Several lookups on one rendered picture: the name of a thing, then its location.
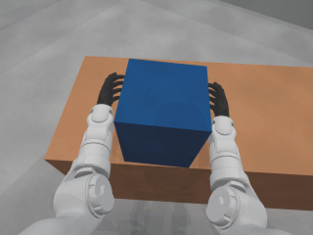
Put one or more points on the left robot forearm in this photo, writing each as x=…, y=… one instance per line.
x=96, y=145

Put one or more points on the right robot forearm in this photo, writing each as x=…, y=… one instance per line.
x=224, y=157

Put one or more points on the right robot hand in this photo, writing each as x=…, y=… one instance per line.
x=220, y=107

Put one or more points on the carton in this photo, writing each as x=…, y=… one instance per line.
x=163, y=113

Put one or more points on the robot left upper arm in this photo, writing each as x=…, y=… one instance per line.
x=80, y=205

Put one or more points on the left robot hand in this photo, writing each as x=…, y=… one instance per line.
x=107, y=91

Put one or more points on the pedestal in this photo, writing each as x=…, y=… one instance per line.
x=272, y=110

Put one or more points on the robot right upper arm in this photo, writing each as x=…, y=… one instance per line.
x=233, y=212

